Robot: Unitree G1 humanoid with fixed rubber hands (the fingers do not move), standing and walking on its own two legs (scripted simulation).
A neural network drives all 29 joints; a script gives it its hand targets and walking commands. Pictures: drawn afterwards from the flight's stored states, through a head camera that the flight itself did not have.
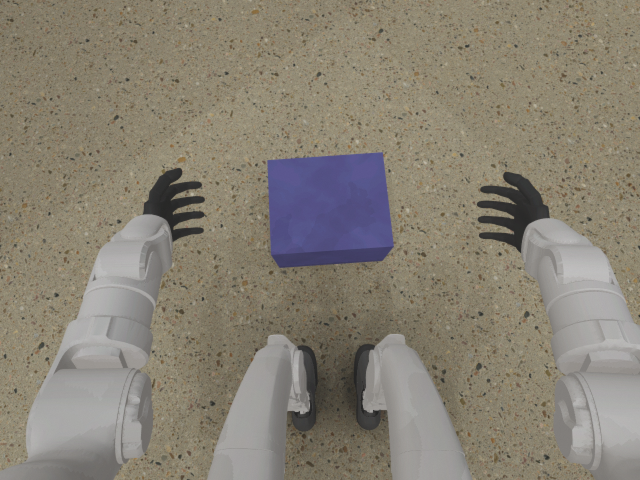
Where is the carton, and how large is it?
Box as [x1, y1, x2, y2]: [267, 152, 393, 267]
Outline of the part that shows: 382,152 267,160 271,255 279,267 382,260 393,246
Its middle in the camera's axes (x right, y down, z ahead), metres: +0.03 -0.07 +1.01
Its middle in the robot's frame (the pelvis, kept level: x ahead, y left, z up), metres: +0.58 +0.00 -0.58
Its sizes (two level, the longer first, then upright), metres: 0.288 0.241 0.181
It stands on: the floor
